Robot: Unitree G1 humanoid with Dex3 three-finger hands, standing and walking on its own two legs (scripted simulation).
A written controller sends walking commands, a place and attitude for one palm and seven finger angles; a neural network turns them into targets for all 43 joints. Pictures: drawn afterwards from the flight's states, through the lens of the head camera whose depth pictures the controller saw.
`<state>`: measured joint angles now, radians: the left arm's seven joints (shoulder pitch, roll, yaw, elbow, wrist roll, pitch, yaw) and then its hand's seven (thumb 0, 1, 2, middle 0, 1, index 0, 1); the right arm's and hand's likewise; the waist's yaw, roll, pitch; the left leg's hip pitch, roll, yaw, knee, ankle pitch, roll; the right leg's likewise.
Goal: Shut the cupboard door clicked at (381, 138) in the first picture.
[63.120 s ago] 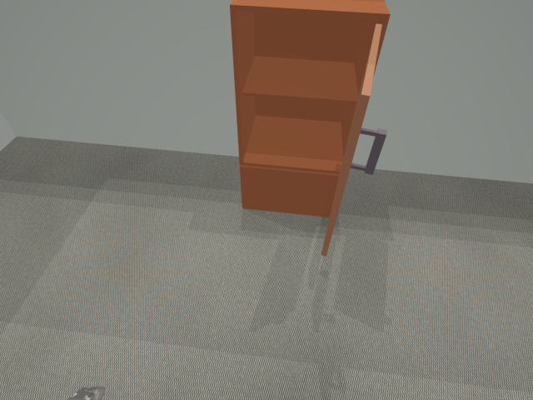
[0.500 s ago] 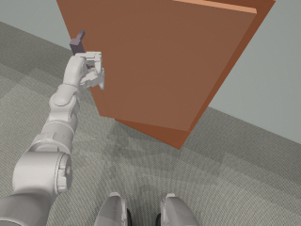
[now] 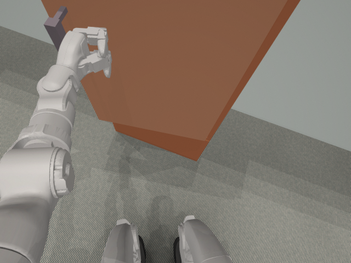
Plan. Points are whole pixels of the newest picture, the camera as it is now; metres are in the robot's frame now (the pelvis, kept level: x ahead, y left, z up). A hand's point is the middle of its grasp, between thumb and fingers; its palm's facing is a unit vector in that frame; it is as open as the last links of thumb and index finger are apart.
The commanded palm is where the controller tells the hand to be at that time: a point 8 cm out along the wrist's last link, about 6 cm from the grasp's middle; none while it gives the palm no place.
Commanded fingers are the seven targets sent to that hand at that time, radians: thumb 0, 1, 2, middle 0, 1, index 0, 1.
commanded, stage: push the door shut along its arc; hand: left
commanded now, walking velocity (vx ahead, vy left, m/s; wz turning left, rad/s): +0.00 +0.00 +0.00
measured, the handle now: (68, 41) +0.59 +0.16 +0.09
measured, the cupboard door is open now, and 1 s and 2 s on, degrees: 10 0 0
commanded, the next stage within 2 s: pull the fist back off the door in 0.52 s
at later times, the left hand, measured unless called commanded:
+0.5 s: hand (117, 47) +0.56 +0.06 +0.09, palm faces -0.42 -0.91 -0.03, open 3.3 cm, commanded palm +0.58 +0.08 +0.09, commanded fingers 0.00 0.90 0.90 -1.30 -1.50 -1.30 -1.50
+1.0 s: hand (137, 45) +0.58 +0.02 +0.08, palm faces +0.01 -1.00 -0.03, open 3.2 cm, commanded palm +0.54 +0.07 +0.09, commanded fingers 0.00 0.90 0.90 -1.30 -1.50 -1.30 -1.50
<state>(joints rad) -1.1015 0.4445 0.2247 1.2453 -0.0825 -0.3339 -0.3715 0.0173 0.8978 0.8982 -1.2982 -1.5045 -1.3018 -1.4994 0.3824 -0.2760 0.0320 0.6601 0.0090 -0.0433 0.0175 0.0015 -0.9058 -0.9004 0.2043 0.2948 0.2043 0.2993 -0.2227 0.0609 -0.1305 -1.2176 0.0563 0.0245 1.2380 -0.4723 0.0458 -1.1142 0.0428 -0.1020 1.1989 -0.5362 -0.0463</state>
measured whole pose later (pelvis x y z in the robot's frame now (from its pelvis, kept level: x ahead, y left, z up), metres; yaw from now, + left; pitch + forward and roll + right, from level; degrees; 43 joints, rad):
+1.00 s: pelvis +0.01 -0.01 +0.00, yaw +0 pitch +29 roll -2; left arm -1.17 0.28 0.30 1.27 0.07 -0.36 0.18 0.01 0.93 0.92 -1.30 -1.50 -1.30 -1.50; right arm 0.48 -0.22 0.01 0.68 -0.09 -0.01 0.13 0.00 -0.91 -0.90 0.20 0.29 0.20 0.30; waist -0.26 0.09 -0.15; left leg -1.25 0.06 0.03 1.21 -0.47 0.02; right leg -1.16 0.05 -0.09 1.19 -0.54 -0.06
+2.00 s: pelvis +0.03 -0.02 +0.07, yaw +1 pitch +11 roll +0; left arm -0.34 0.15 0.07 0.57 -0.14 -0.39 0.01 0.02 0.90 0.90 -1.30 -1.50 -1.30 -1.50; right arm 0.37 -0.25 0.00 0.62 0.04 0.04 0.01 0.01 -0.91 -0.90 0.20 0.29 0.20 0.30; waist -0.07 0.04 -0.11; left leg -0.68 0.03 0.06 0.86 -0.37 0.02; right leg -0.61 0.04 -0.06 0.86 -0.45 -0.05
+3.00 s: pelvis +0.05 +0.00 +0.12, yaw +3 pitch -3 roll +0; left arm 0.47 0.34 0.35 -0.35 -0.08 -0.06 0.12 0.01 0.89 0.90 -0.26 -0.36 -0.26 -0.36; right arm 0.21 -0.25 0.02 0.63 0.03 -0.05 -0.07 0.01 -0.91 -0.90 0.20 0.29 0.20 0.30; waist 0.06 0.08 -0.02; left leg -0.14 -0.02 0.04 0.43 -0.23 0.04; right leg -0.05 0.01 -0.06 0.40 -0.29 -0.03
